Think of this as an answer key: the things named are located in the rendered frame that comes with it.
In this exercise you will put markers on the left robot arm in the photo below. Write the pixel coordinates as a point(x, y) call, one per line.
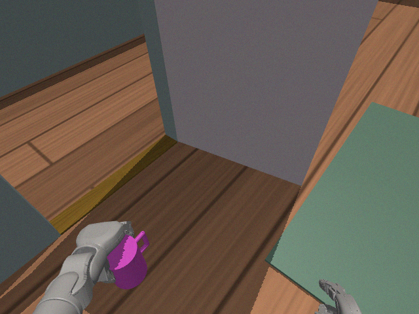
point(71, 291)

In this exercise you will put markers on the left robot hand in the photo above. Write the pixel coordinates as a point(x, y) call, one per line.
point(107, 235)

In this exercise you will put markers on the right robot hand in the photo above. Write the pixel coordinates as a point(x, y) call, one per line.
point(345, 303)

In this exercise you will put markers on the mug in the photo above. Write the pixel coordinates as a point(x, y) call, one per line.
point(127, 262)

